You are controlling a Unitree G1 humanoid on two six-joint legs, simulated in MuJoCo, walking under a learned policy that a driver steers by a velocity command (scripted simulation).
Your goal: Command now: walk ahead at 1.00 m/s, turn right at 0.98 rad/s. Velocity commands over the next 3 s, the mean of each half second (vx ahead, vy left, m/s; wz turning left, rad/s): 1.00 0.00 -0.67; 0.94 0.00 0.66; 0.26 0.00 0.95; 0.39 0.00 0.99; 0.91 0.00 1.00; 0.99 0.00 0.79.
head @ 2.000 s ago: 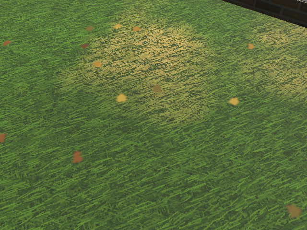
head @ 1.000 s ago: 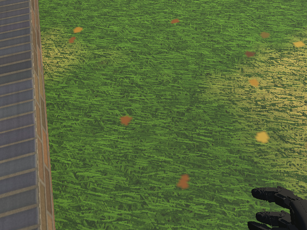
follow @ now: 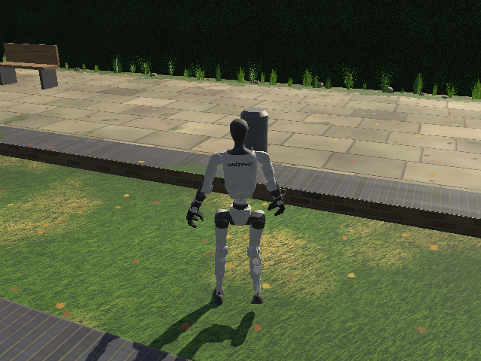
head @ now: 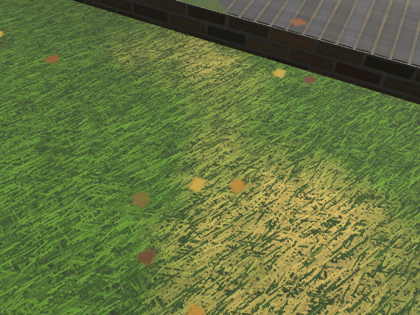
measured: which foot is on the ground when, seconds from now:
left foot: down 0.00-0.34, up 0.36-0.78, down 0.80-1.00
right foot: up 0.00-0.34, down 0.36-0.80, up 0.82-1.00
